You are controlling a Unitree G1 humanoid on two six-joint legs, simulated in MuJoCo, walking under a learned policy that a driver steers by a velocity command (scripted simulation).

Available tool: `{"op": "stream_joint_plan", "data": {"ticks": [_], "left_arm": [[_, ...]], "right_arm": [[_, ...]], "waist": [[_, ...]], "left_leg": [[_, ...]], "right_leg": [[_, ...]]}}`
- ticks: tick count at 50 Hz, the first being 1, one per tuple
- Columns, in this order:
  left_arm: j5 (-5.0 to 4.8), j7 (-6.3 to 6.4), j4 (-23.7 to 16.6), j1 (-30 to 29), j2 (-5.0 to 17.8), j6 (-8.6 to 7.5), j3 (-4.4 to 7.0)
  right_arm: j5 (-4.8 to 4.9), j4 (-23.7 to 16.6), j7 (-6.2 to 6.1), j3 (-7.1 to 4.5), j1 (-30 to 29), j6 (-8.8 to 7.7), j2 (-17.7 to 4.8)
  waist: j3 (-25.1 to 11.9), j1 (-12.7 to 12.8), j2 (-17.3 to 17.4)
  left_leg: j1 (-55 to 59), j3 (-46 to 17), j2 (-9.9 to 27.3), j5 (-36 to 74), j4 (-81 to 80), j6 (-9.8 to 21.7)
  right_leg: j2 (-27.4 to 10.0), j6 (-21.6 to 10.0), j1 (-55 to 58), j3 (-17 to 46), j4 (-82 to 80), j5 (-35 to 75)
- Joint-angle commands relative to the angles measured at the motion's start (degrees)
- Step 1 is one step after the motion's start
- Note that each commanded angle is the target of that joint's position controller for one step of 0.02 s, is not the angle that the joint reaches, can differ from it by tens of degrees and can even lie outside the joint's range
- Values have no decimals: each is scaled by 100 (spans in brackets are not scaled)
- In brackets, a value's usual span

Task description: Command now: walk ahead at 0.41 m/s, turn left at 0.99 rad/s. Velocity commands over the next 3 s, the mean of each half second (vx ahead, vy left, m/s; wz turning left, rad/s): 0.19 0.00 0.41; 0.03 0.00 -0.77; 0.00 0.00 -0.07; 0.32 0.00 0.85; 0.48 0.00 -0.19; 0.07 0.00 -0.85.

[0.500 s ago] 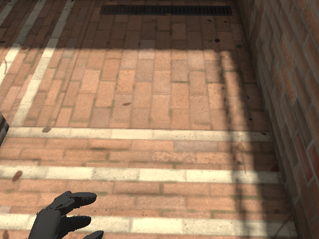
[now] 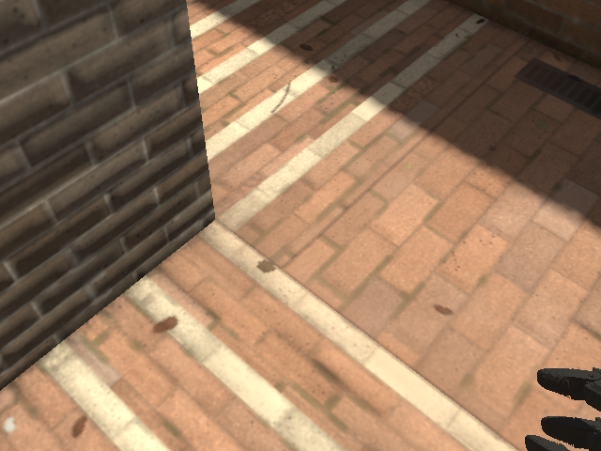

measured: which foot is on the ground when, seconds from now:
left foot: up 0.00-0.02, down 0.04-0.46, up 0.48-0.68, down 0.70-1.00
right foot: down 0.00-0.04, up 0.06-0.38, down 0.40-0.70, up 0.72-1.00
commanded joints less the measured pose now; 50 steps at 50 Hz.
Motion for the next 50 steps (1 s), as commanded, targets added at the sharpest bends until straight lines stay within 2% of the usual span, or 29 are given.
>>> {"op": "stream_joint_plan", "data": {"ticks": [1,2,3,4,5,6,7,9,12,15,18,20,22,23,25,27,31,34,35,36,37,38,39,41,43,44,46,47,50], "left_arm": [[-141,94,-838,-1036,1743,-229,393],[-208,-15,-966,-1235,1624,-225,393],[18,-166,-1009,-1025,893,-224,238],[330,-309,-1260,-9,453,-261,27],[176,-383,-1421,-314,1010,-289,63],[20,-322,-1579,-1121,1071,-241,33],[70,-225,-1616,-1422,899,-159,-4],[150,-186,-1356,-1308,952,21,-31],[180,-225,-1208,-1440,595,140,-137],[200,-477,-1050,-1557,305,96,-288],[187,-533,-854,-1739,462,152,-279],[293,-455,-953,-2092,780,123,-216],[241,-425,-1103,-2392,1335,74,-59],[186,-426,-1110,-2310,1317,91,1],[94,-448,-1037,-1614,1269,111,40],[150,-420,-1050,-1155,1415,64,146],[-193,-145,-1428,-1728,1174,415,228],[-121,-79,-1617,-1949,1224,612,273],[-145,-82,-1572,-1749,1139,567,277],[-115,-117,-1698,-1712,680,532,136],[-47,-156,-1760,-1358,661,459,128],[-21,-190,-1661,-1126,1123,482,264],[-87,-171,-1464,-965,1302,562,340],[-44,-70,-1297,-698,1150,751,325],[5,-175,-1510,-916,948,767,242],[-67,-201,-1734,-1196,874,745,211],[-163,-230,-1964,-1622,827,727,180],[-148,-241,-2007,-1678,814,711,157],[-125,-375,-2216,-1828,729,669,119]], "right_arm": [[30,187,87,-431,1526,10,-905],[66,520,-18,-602,2525,35,-1196],[158,545,-182,-543,2124,114,-1179],[-240,165,-233,-392,1385,14,-1575],[-434,-52,-181,-355,1274,-71,-1274],[-372,-49,-131,-350,1043,-202,-1170],[-196,35,-99,-355,790,-290,-1087],[-180,-12,-167,-380,513,-310,-1102],[-179,272,-282,-146,340,-129,-730],[-222,734,-336,-14,807,-37,-506],[-370,807,-231,67,470,-113,-444],[-409,945,-271,27,658,-190,-579],[-396,1133,-368,-27,1323,-241,-534],[-347,1124,-428,-18,1243,-218,-530],[-199,979,-511,52,742,-137,-338],[-168,811,-520,78,197,21,-377],[-39,963,-531,218,-74,86,-80],[-14,1282,-410,164,528,67,-200],[-63,1442,-441,58,827,98,-379],[-256,1414,-494,-60,812,153,-927],[-546,1257,-469,-82,522,138,-1103],[-562,1087,-466,-10,131,72,-872],[-520,956,-442,91,-172,25,-497],[-328,948,-408,124,-406,-28,-418],[-280,1054,-520,162,-151,20,-381],[-191,1163,-605,158,42,69,-314],[-237,1249,-716,117,344,145,-462],[-311,1245,-709,75,380,154,-592],[-294,1255,-589,-38,320,175,-835]], "waist": [[-771,-1409,-755],[-1123,-1899,-476],[-773,-1508,834],[-1929,-378,2184],[-2791,-802,1471],[-1919,-724,457],[-1205,-428,-477],[-970,-209,-788],[-1173,-145,-305],[-1664,-268,153],[-1155,-146,199],[-833,-351,67],[-556,-832,-835],[-702,-741,-1155],[-1015,-445,-1264],[-1354,-131,-1043],[-1315,-293,-880],[-1161,-695,-1012],[-1223,-736,-898],[-1077,-619,262],[-1183,-378,1274],[-989,-230,803],[-869,-145,329],[-583,-116,291],[-507,-309,405],[-445,-400,597],[-500,-662,473],[-567,-722,492],[-567,-689,459]], "left_leg": [[3619,557,-782,160,-806,493],[4869,138,-667,689,-1300,890],[5233,-783,-279,1830,-1820,1335],[6049,-3236,950,3531,-1684,2460],[6108,-4693,1499,1090,-2963,2852],[5290,-4688,1265,121,-3269,2493],[4361,-4326,1042,149,-3234,2147],[3223,-3613,770,1386,-3014,1890],[2384,-2203,493,3008,-2622,1515],[2328,-1487,240,2022,-2637,1203],[1997,-1325,319,566,-2498,944],[2218,-1205,76,-499,-2218,567],[2330,-646,-568,-1545,-1415,92],[2482,-327,-754,-1759,-845,-71],[2009,-327,-915,-2730,-65,-164],[1105,-967,-726,-3667,888,-215],[1581,-1024,-652,-2776,-953,-564],[3289,-656,-857,-1487,-2649,-593],[4012,-689,-535,-747,-2956,-485],[4559,-2027,708,-108,-3306,182],[4235,-3248,2018,1048,-3350,985],[4016,-3058,2373,1655,-3386,1238],[3885,-2301,1927,1686,-3224,1096],[4003,-1370,1318,1641,-3062,830],[4177,-657,1057,2229,-3090,861],[4383,-542,1042,2239,-3123,936],[4772,-438,1194,2218,-3233,1032],[4932,-397,1282,2175,-3244,1081],[4991,-193,1560,1848,-3314,1163]], "right_leg": [[-1137,-183,-1589,241,1305,7968],[-885,-13,-2207,203,3100,6626],[182,103,-3281,261,5095,261],[475,143,-4189,1523,6582,-1173],[467,34,-4515,2268,6652,-773],[302,-38,-4748,2242,6066,-242],[104,23,-4629,2185,5488,69],[-84,159,-3914,2203,4516,4],[-277,179,-2982,1584,2955,385],[-201,46,-2022,1389,1914,1981],[-37,-138,-1573,1331,1022,2524],[-48,-310,-1736,1440,778,3490],[-738,-912,-2194,2445,601,5483],[-881,-1136,-2297,2919,372,5266],[-1327,-1639,-1769,4180,-12,4919],[-1775,-1893,-760,4948,-192,4887],[-907,-1276,-707,4219,-83,4111],[-387,-899,-1845,3993,-218,3089],[-209,-633,-2329,3890,-32,2471],[460,-291,-3495,3184,1203,708],[758,-12,-4010,2657,2536,-900],[315,163,-4113,2552,3670,-795],[230,242,-4010,2405,4135,-449],[66,329,-4316,2215,4621,277],[-97,500,-4455,1809,4675,792],[-198,586,-4587,1640,4319,903],[-339,732,-4626,1516,3886,982],[-397,780,-4612,1467,3734,979],[-599,699,-4380,1366,3169,958]]}}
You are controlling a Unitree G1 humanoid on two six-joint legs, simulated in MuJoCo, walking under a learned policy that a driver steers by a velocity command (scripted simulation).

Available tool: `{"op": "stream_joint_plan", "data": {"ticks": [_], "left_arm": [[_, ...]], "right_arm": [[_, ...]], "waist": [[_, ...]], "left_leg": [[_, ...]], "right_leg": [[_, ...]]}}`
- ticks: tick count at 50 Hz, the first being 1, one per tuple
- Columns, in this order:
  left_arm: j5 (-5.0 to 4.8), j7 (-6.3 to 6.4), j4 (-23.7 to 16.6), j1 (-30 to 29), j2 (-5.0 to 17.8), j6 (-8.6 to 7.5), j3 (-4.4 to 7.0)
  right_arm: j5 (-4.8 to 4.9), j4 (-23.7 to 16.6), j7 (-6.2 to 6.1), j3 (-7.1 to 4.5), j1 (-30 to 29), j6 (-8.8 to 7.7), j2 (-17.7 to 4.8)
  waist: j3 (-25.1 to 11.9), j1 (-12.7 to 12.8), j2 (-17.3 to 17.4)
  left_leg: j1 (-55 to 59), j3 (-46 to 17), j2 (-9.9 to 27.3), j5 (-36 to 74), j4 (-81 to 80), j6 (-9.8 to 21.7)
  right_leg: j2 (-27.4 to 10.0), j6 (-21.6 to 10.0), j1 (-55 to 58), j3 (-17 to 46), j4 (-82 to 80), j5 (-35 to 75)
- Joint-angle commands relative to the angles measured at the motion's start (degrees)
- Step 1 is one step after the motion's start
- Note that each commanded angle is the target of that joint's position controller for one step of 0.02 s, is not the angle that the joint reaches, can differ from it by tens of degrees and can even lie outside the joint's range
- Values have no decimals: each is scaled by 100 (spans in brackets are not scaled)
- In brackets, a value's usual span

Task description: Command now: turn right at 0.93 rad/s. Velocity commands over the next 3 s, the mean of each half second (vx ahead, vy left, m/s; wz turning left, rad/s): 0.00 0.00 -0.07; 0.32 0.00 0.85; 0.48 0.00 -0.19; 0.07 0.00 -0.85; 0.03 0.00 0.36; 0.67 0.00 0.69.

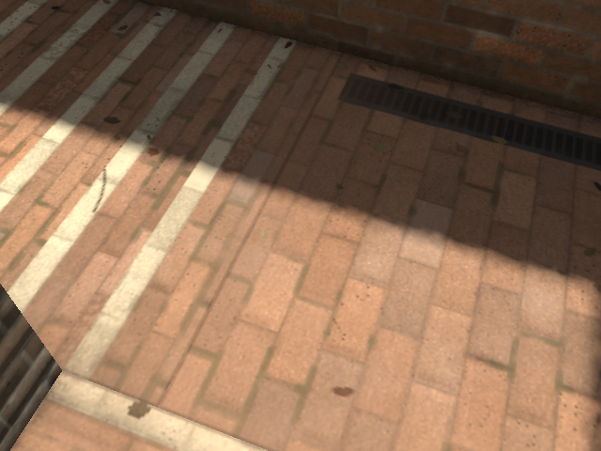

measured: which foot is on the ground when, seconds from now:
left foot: down 0.00-0.22, up 0.24-0.66, down 0.68-1.00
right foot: up 0.00-0.18, down 0.20-0.68, up 0.70-1.00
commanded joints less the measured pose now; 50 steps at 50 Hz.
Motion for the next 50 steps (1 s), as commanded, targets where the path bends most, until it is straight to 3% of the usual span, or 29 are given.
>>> {"op": "stream_joint_plan", "data": {"ticks": [1,5,8,9,10,11,12,13,14,15,16,19,21,23,26,29,31,33,34,35,36,37,38,39,40,42,43,46,50], "left_arm": [[16,-165,-745,-485,239,-89,15],[81,-372,-934,-718,190,52,-17],[141,-286,-945,-653,116,113,-2],[186,-247,-816,-383,131,94,7],[247,-179,-666,-82,361,66,57],[356,-81,-607,392,653,45,57],[509,-22,-634,-49,469,-55,-77],[465,-58,-643,-281,148,-142,-125],[409,-54,-519,-479,456,-185,-34],[306,-19,-485,-664,792,-217,113],[252,23,-434,-808,814,-237,136],[395,188,-336,-1139,242,-302,-12],[382,274,-184,-1186,174,-317,-12],[387,345,-93,-1187,179,-329,4],[362,290,-11,-1238,362,-382,102],[254,129,-7,-1314,595,-397,193],[148,40,-23,-1396,644,-387,203],[20,-22,94,-1267,536,-347,200],[157,-86,203,-966,289,-307,159],[356,-72,-357,-1521,-59,-370,43],[317,-78,-463,-1872,163,-521,96],[108,-117,-538,-2124,424,-666,178],[47,-83,-446,-2022,568,-775,249],[173,-50,-261,-1729,666,-870,306],[285,-87,-142,-1621,683,-994,309],[348,-135,-36,-1700,488,-1115,254],[303,-165,-49,-1800,379,-1127,207],[188,-220,-55,-2014,272,-1148,114],[164,-317,-203,-2545,187,-1224,-11]], "right_arm": [[31,-313,36,-387,-12,-33,-1223],[103,-331,188,-513,-51,-137,-1355],[351,-121,356,-538,163,-223,-1468],[447,-73,370,-486,48,-245,-1382],[427,56,396,-349,221,-292,-1077],[164,-53,442,-83,101,-360,-522],[86,20,504,19,506,-313,-290],[213,94,484,-171,211,-218,-925],[342,-14,478,-275,64,-195,-1179],[407,86,369,-353,184,-150,-1295],[387,158,261,-417,304,-78,-1391],[421,284,18,-474,779,160,-1170],[366,98,-38,-451,559,222,-995],[229,-61,20,-382,366,216,-818],[255,-272,173,-335,211,244,-722],[304,-428,379,-410,191,347,-849],[359,-447,506,-482,341,394,-984],[370,-330,516,-579,649,392,-1057],[496,-79,408,-743,1305,319,-1388],[494,-6,372,-931,1831,146,-2252],[213,-68,514,-839,1922,-195,-2071],[212,-60,534,-726,1588,-413,-1745],[304,-94,496,-656,1262,-530,-1624],[415,-142,403,-587,1001,-540,-1425],[341,-140,304,-507,951,-522,-1240],[248,-121,164,-485,1170,-584,-1231],[165,-111,123,-487,1284,-606,-1321],[244,-198,40,-496,1452,-611,-1413],[299,-246,4,-480,1688,-564,-1442]], "waist": [[-522,-248,792],[-424,-321,820],[-656,-194,879],[-742,10,852],[-947,118,494],[-1694,242,-276],[-2140,-28,-964],[-1996,207,-308],[-1512,121,-537],[-1232,122,-457],[-921,73,-535],[-648,-213,-631],[-460,-179,-641],[-477,-117,-541],[-546,-110,-508],[-635,-209,-505],[-735,-350,-486],[-795,-541,-118],[-811,-645,997],[-770,-587,2441],[-1175,-827,1436],[-507,-715,998],[-165,-489,969],[-168,-311,849],[-246,-278,918],[-326,-335,725],[-323,-351,607],[-146,-400,761],[48,-644,1191]], "left_leg": [[1302,-775,1808,3203,-373,1051],[789,-233,1751,3491,-219,944],[841,-393,1747,3908,308,805],[651,-328,1605,3671,626,616],[5,-138,1365,3194,1033,260],[-1032,-34,1057,1006,1694,-196],[-1448,-447,727,-2324,2401,-630],[-1493,-973,692,-2716,3023,-801],[-1934,-959,575,-2626,3475,-807],[-2250,-923,533,-2347,3751,-779],[-2299,-951,470,-1954,4037,-828],[-2112,-937,361,-1207,4497,-982],[-2311,-897,462,-863,4239,-999],[-2316,-861,587,-645,3734,-1028],[-2076,-821,749,-746,3134,-903],[-1600,-571,682,-736,2590,-691],[-1274,-448,612,-648,2109,-481],[-463,-381,343,211,1056,-106],[314,-1041,439,1178,454,400],[1278,-3997,1614,-127,-193,1555],[1225,-5481,2175,-2647,-1158,2033],[1055,-5196,2182,-3626,-1529,1778],[861,-4939,2046,-3409,-1505,1472],[943,-4383,1763,-2724,-1340,1221],[958,-3881,1478,-2242,-1319,1046],[946,-3476,1190,-1446,-1263,964],[926,-3362,1116,-1110,-1194,952],[248,-3193,984,-872,-1186,917],[-280,-3221,851,-868,-1098,786]], "right_leg": [[-230,-58,-686,-185,-537,67],[-104,-383,157,-574,-1483,-109],[284,-767,862,-622,-2546,-175],[383,-960,1436,-590,-3432,570],[291,-1157,2594,-326,-4154,2041],[-843,-1452,4309,872,-3773,4700],[-2084,-2628,4216,1634,-3447,5598],[-1896,-2849,3771,1192,-3527,5185],[-1588,-2677,3549,763,-3583,4910],[-1390,-2420,3418,486,-3758,4207],[-1360,-2325,3007,315,-3920,3883],[-1358,-2160,2250,-209,-4281,2789],[-1398,-2081,2192,-432,-4471,1961],[-1535,-2143,2381,-556,-4556,1588],[-1712,-2159,2527,-738,-4501,1843],[-1810,-2086,2536,-1005,-4293,2251],[-1826,-1916,2623,-1152,-3979,2402],[-1513,-1390,2363,-1541,-3045,2047],[-836,-983,1571,-1915,-1704,34],[251,-578,-754,-1553,182,-2468],[437,-735,-1471,64,976,-2245],[200,-1009,-1948,321,880,-1542],[93,-1172,-2030,361,628,-963],[-33,-1134,-1891,426,276,-330],[-82,-1083,-1567,406,-136,236],[103,-853,-1263,346,-764,961],[213,-736,-1253,312,-1057,1249],[492,-386,-937,171,-1904,1766],[667,-279,-472,81,-2787,1843]]}}
Over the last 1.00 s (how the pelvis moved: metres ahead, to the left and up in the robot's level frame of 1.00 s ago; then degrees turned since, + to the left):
0.28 -0.01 0.03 -17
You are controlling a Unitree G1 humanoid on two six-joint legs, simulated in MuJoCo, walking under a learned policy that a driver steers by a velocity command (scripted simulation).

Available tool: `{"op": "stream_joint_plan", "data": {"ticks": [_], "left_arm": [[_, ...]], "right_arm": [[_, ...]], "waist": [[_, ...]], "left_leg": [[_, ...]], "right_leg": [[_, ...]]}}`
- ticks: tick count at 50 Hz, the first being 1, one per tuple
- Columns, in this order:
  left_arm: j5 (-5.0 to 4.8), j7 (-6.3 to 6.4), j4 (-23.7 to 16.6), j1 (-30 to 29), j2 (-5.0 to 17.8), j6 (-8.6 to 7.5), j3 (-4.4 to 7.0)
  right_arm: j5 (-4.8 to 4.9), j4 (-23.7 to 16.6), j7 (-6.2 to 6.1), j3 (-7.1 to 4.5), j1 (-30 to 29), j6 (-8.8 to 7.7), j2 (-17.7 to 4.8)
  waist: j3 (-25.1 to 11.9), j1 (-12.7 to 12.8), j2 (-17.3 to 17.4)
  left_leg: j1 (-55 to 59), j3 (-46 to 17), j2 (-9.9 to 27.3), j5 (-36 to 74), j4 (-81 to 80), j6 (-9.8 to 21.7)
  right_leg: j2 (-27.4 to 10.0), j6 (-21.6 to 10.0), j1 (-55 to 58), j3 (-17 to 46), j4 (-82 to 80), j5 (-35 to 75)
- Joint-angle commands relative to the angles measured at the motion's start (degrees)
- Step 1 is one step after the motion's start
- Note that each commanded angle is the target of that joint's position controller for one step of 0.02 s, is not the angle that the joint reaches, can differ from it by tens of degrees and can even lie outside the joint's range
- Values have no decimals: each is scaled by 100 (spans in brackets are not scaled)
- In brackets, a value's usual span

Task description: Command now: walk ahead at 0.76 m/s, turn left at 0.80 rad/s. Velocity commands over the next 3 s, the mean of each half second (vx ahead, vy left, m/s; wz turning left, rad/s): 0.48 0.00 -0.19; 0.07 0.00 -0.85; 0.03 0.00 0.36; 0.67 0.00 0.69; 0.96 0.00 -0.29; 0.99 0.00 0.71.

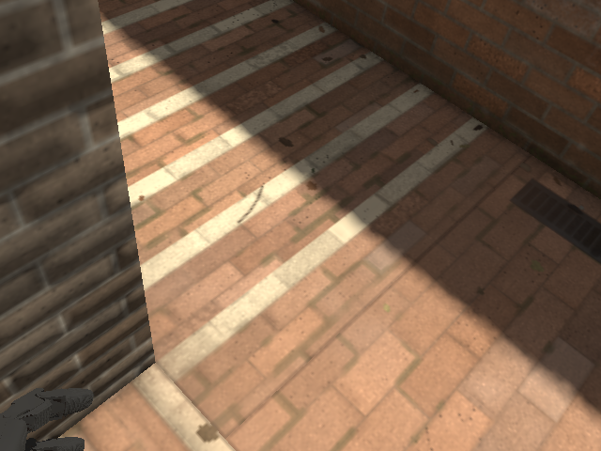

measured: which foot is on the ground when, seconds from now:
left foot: down 0.00-0.22, up 0.24-0.60, down 0.62-1.00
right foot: up 0.00-0.18, down 0.20-0.62, up 0.64-1.00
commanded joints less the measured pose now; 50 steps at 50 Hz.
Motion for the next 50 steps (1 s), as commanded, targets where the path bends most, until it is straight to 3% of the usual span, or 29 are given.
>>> {"op": "stream_joint_plan", "data": {"ticks": [1,6,8,9,10,11,12,13,14,15,16,17,19,22,23,25,28,29,30,31,32,33,34,35,38,40,44,45,50], "left_arm": [[-34,-99,-611,-1158,126,-196,-129],[-41,-197,-552,-1146,392,-308,-203],[4,-195,-363,-432,616,-338,-98],[-36,-214,-132,447,823,-335,35],[-1,-215,185,1498,881,-256,57],[19,-247,357,2345,1199,-215,70],[-120,-334,403,2173,1347,-90,119],[-214,-257,158,1670,873,3,58],[-162,-155,14,1473,583,143,7],[-109,-105,-60,1296,515,230,-54],[-100,-35,-106,1258,715,271,-29],[-46,33,-129,1256,789,309,-30],[-100,88,-142,1198,689,322,-42],[-138,171,-331,1031,844,455,31],[-205,225,-257,1258,828,492,33],[-332,349,-190,1413,953,613,99],[-234,472,-251,1369,880,725,114],[-142,442,-347,1180,681,748,57],[-154,389,-473,1088,492,786,-14],[-91,354,-485,1396,6,766,-151],[-167,341,-466,2279,-103,754,-189],[-97,320,-367,2638,475,769,-69],[-121,316,-392,2204,848,787,54],[-129,344,-352,2008,945,855,126],[-158,364,-508,1913,774,996,175],[-170,348,-706,1741,463,1005,108],[-169,228,-1022,1285,358,944,70],[-274,195,-1070,1257,392,959,78],[-124,121,-1233,1061,184,964,-19]], "right_arm": [[45,-367,-56,-280,3,-77,-1146],[-14,29,-15,-246,352,-126,-1173],[-138,111,13,-231,178,-32,-1159],[-216,98,-14,-195,136,23,-1122],[-234,63,-78,-120,66,62,-1049],[-459,-160,-89,52,96,43,-507],[-316,-102,86,106,1129,-101,-381],[-178,-66,146,-5,471,-213,-1078],[-124,-269,150,-4,-496,-257,-1158],[-210,-400,87,14,-982,-299,-1050],[-273,-632,10,16,-1317,-340,-985],[-303,-702,3,35,-1314,-327,-900],[-276,-845,28,110,-1258,-258,-692],[-276,-903,34,188,-1470,-188,-554],[-254,-897,92,104,-1698,-176,-713],[-208,-1058,130,64,-2046,-166,-725],[-153,-1141,133,-85,-2159,-176,-928],[-190,-914,142,-114,-1761,-205,-995],[-265,-786,160,-128,-1418,-220,-963],[-309,-788,94,-168,-1277,-157,-1160],[-460,-833,34,-150,-1420,-32,-1211],[-328,-822,12,-185,-1471,24,-1110],[-271,-939,12,-128,-1860,35,-793],[-279,-935,2,-118,-2065,73,-702],[-340,-810,-94,-152,-2182,165,-780],[-367,-693,-129,-187,-2050,191,-795],[-316,-576,-164,-327,-1910,229,-1055],[-355,-690,-146,-346,-2032,279,-1066],[-203,-617,97,-433,-1794,326,-1272]], "waist": [[326,-224,1246],[412,-343,1508],[87,19,1753],[-532,444,1507],[-1301,952,1136],[-1960,957,-699],[-2752,400,-2120],[-2079,652,-858],[-1321,898,-193],[-740,781,507],[-428,631,587],[-334,462,403],[-292,208,-37],[-438,178,-200],[-662,370,-150],[-638,420,-305],[-700,360,-522],[-812,281,-703],[-1057,152,-613],[-1411,272,300],[-1529,672,1315],[-1454,757,1303],[-956,682,1040],[-643,652,751],[-273,614,933],[-296,519,1070],[-460,374,920],[-402,379,1042],[-518,294,847]], "left_leg": [[-411,-877,936,-784,-779,718],[903,-750,1422,399,-624,620],[1232,-232,1166,3146,285,339],[1228,108,951,4906,1372,206],[284,247,842,5272,2654,23],[-1408,496,213,1322,4764,-262],[-2978,540,-579,-2020,6656,-589],[-3507,227,-96,-1513,6973,-573],[-3576,376,176,-1205,6750,-586],[-3467,486,294,-1043,6338,-645],[-3344,551,276,-914,5973,-718],[-3107,524,273,-878,5708,-773],[-2909,591,279,-806,4518,-758],[-2224,864,-165,-133,2890,-836],[-1947,822,-308,328,2560,-870],[-1700,755,-493,896,1743,-950],[-1108,496,-609,1194,960,-934],[-956,374,-372,1402,740,-763],[-274,348,1,1971,227,-479],[968,-525,1096,3257,320,0],[1572,-2177,2428,4268,279,1011],[1031,-2818,2858,3187,155,1311],[705,-1930,2253,2541,128,1153],[373,-1184,1853,1930,55,884],[-452,20,1432,2015,-200,785],[-319,437,1389,1944,-320,896],[132,685,1699,1763,-462,1102],[82,955,1614,1390,-476,1018],[-195,1123,1744,1682,-222,1010]], "right_leg": [[218,62,-91,-353,-606,245],[-78,-541,-545,-533,-1026,-5],[140,-846,183,-884,-1149,-306],[409,-1058,1281,-1131,-1168,119],[173,-1316,3105,-713,-814,611],[-919,-1782,4893,1010,-475,1812],[-2129,-2918,6164,3895,-1360,1587],[-1959,-2700,5700,3408,-1497,1216],[-1658,-2469,4934,2329,-1332,1774],[-1330,-2302,4041,1866,-1476,2526],[-1203,-2316,3495,1817,-1665,2887],[-1087,-2363,3145,1735,-1774,3146],[-787,-2301,2724,1445,-1968,3038],[-425,-2045,2123,1206,-1842,3166],[-329,-1843,2225,1206,-1719,3030],[-96,-1525,2125,1346,-1477,2431],[2,-1146,2254,2050,-1263,1394],[-23,-1048,2562,2084,-924,1373],[118,-948,2489,1958,-350,873],[498,-710,1717,1485,826,-1337],[1080,-491,671,845,1735,-4113],[405,-263,588,628,2638,-3908],[200,-137,269,407,2917,-3436],[52,-21,202,285,3098,-3004],[-168,122,341,-142,3498,-2409],[-309,149,171,-310,3217,-2213],[-629,211,10,-353,2402,-1929],[-635,161,24,-482,2254,-1755],[-462,-176,990,-746,973,-2026]]}}
Over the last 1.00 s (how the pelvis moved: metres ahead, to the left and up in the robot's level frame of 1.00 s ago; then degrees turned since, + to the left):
0.12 0.03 0.01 28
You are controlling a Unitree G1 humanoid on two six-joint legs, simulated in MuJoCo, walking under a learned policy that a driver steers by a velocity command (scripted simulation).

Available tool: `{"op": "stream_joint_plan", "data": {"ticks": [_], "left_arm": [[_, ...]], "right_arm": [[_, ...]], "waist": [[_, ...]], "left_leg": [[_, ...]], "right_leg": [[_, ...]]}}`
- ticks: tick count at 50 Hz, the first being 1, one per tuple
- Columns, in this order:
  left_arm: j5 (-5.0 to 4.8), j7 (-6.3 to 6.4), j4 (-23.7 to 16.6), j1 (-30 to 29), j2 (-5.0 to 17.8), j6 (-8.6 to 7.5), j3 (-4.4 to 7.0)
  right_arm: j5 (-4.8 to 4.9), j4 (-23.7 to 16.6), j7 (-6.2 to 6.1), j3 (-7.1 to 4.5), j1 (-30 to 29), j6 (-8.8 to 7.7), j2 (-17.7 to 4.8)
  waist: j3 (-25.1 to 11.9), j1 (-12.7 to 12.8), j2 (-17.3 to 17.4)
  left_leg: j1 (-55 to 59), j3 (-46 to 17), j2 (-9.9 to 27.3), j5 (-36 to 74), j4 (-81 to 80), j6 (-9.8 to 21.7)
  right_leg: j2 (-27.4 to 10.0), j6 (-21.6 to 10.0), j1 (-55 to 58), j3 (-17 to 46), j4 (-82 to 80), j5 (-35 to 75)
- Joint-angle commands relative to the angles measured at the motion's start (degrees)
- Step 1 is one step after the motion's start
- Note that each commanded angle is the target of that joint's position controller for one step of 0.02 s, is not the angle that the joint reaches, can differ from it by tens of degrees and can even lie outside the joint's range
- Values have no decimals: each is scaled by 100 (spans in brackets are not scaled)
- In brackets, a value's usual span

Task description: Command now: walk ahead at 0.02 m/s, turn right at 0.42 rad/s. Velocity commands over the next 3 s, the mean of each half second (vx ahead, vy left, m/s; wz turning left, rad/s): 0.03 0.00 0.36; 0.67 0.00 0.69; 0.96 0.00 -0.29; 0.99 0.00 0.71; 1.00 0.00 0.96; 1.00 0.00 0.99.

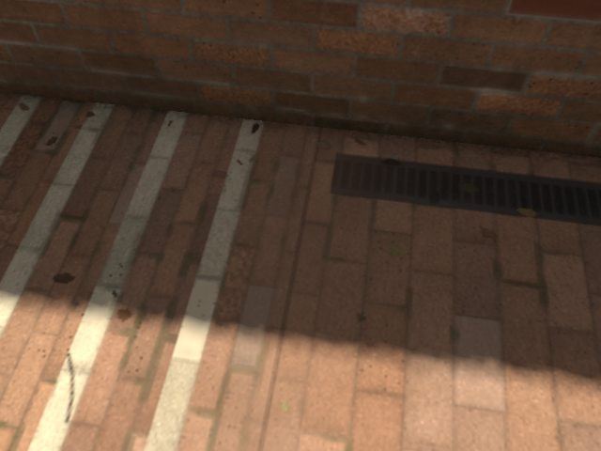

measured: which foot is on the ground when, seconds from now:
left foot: down 0.00-0.10, up 0.12-0.60, down 0.62-1.00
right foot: up 0.00-0.08, down 0.10-0.62, up 0.64-1.00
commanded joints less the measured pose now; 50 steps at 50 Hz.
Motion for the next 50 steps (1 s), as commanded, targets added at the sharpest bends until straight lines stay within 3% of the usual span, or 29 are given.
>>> {"op": "stream_joint_plan", "data": {"ticks": [1,3,4,5,6,7,8,9,11,14,18,22,24,26,28,30,31,32,33,34,35,36,37,39,42,44,48,49,50], "left_arm": [[83,-15,-479,79,271,-86,49],[140,-10,-222,588,200,-112,38],[174,18,-107,723,246,-119,25],[218,72,-145,737,564,-115,24],[411,102,-347,128,621,-179,-23],[414,114,-493,-145,578,-210,-42],[466,101,-267,32,1105,-245,189],[401,101,-199,-77,1030,-294,201],[356,210,-150,-328,431,-329,-10],[409,344,-139,-479,40,-322,-109],[406,412,10,-325,284,-292,26],[273,246,72,-553,557,-322,184],[159,133,185,-324,700,-396,270],[5,78,262,-422,804,-496,317],[-71,-9,329,-659,777,-543,321],[-69,-40,343,-1056,498,-554,261],[56,-60,241,-1344,55,-616,129],[154,-54,-297,-1687,-284,-790,-12],[73,-135,-431,-1935,-103,-1047,-34],[-83,-227,-444,-1879,141,-1198,-4],[-7,-259,-253,-1544,292,-1280,24],[163,-251,-80,-1363,448,-1307,73],[247,-260,7,-1279,502,-1301,105],[242,-268,-30,-1515,376,-1263,64],[182,-366,-103,-1933,-107,-1265,-130],[117,-453,-117,-2163,-320,-1297,-236],[-5,-537,-183,-2340,-173,-1288,-243],[2,-529,-203,-2287,-110,-1278,-224],[-18,-490,-153,-2104,186,-1227,-107]], "right_arm": [[149,-360,162,-271,-119,-61,-1099],[322,-256,226,-167,-171,-66,-934],[322,-82,284,-8,141,-118,-538],[23,-47,365,196,556,-164,-25],[-82,-44,346,181,734,-143,-48],[8,169,325,11,910,-135,-596],[235,-14,226,-108,701,-110,-883],[309,128,114,-218,585,-42,-1090],[269,215,50,-258,700,175,-908],[299,44,20,-261,725,249,-652],[244,-388,196,-139,441,264,-287],[297,-653,309,-104,453,326,-236],[337,-738,353,-132,391,372,-329],[359,-778,403,-170,373,375,-419],[402,-572,409,-195,640,373,-414],[401,23,337,-278,1708,311,-450],[416,521,264,-499,3100,248,-860],[326,321,287,-634,3061,64,-1689],[292,-84,383,-474,2506,-265,-1306],[263,-175,381,-352,2080,-429,-1056],[285,-209,361,-286,1935,-478,-905],[318,-227,317,-209,1740,-450,-758],[279,-289,238,-160,1653,-441,-709],[255,-341,80,-175,1734,-438,-794],[236,-176,-61,-167,1897,-344,-663],[270,44,-55,-131,2186,-385,-530],[378,397,75,-129,2483,-482,-553],[333,461,104,-137,2488,-488,-629],[217,451,78,-112,2425,-502,-713]], "waist": [[-1170,58,775],[-1279,349,765],[-1303,340,502],[-1657,27,-706],[-1597,-185,-1533],[-1508,-78,-1172],[-1497,161,-1490],[-1175,231,-1080],[-780,94,-1020],[-802,29,-572],[-858,201,-558],[-970,177,-580],[-1052,251,-498],[-794,117,-620],[-588,-156,-420],[-608,-718,129],[-758,-1280,1114],[-157,-993,2385],[-379,-878,1419],[-207,-576,1118],[-193,-353,664],[-56,-180,292],[-3,-56,276],[67,-72,215],[193,-247,583],[295,-459,854],[471,-539,1092],[309,-470,1193],[-34,-335,1351]], "left_leg": [[708,-1158,1474,1338,-403,1245],[511,-1104,1324,1708,120,938],[41,-942,1046,1383,364,544],[-729,-548,502,-1040,1191,-58],[-1063,-684,163,-2849,1796,-472],[-1194,-938,60,-3112,2809,-669],[-1410,-816,-46,-2772,3589,-649],[-1633,-984,45,-2481,4118,-626],[-1952,-1124,-115,-1992,4886,-720],[-2153,-995,11,-1491,4805,-812],[-2125,-889,300,-1415,3633,-828],[-1419,-482,344,-1527,2866,-526],[-1142,-366,393,-1673,2673,-267],[-1043,-295,415,-1964,2420,32],[-589,-44,346,-2026,1919,351],[833,445,-145,-1566,1020,684],[2344,-391,-15,-1904,748,1173],[2925,-4294,1387,-2635,-402,2211],[2812,-5722,2013,-3501,-1395,2524],[2713,-5323,2095,-3191,-1446,2313],[2554,-4709,1863,-3053,-1333,2079],[2228,-4082,1609,-2553,-1249,1818],[1859,-3639,1350,-2204,-1289,1662],[1468,-3131,1007,-1603,-1511,1539],[880,-2208,603,-422,-1651,1350],[547,-1820,606,-93,-1913,1176],[1631,-1342,922,870,-1772,954],[1980,-1229,1016,2142,-1465,887],[2366,-1102,985,3341,-1052,735]], "right_leg": [[230,-231,642,-163,-841,-189],[449,-503,1652,-251,-2466,743],[394,-627,2502,-107,-3169,1496],[-848,-870,3539,1255,-3182,3671],[-1675,-1664,2796,1653,-2974,3835],[-1539,-1888,2803,1095,-2719,4699],[-1547,-2070,2285,974,-2996,3431],[-1208,-1869,2138,700,-3191,2655],[-1055,-1673,1955,86,-3167,3092],[-1120,-1655,2311,-251,-3217,2706],[-1463,-1776,2807,-315,-3246,2599],[-1629,-1748,2533,-755,-3199,3089],[-1780,-1642,2424,-679,-3617,790],[-1855,-1469,2257,-472,-4027,-1143],[-1757,-1293,2082,-667,-4028,-1637],[-1157,-960,1379,-1423,-2811,-1415],[-532,-627,114,-1938,-309,-518],[587,-198,-2819,-1316,2038,-1819],[597,-328,-3580,230,2715,-1475],[328,-450,-3810,399,2691,-955],[172,-512,-3624,423,2366,-431],[73,-460,-3310,402,1842,120],[59,-374,-2839,397,1337,567],[303,-138,-2332,210,495,1297],[581,11,-1529,-136,-925,2497],[629,-115,-835,-351,-1512,3233],[627,-571,-953,-503,-2413,3028],[759,-727,-824,-630,-2468,2826],[920,-832,-671,-874,-2311,2433]]}}
Over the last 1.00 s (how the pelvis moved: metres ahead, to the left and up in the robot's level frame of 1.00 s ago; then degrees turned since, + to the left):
0.39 -0.09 -0.01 -38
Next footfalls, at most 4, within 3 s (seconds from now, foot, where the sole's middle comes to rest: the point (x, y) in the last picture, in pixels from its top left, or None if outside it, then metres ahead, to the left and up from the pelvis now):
0.10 right None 0.07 -0.16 -0.78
0.62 left None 0.00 0.08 -0.78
1.06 right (220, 394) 0.53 0.21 -0.78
1.54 left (72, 290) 0.80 0.59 -0.78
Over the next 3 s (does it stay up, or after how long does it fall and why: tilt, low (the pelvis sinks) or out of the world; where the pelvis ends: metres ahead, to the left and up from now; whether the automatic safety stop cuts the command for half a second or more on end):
stays up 1.13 1.42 -0.02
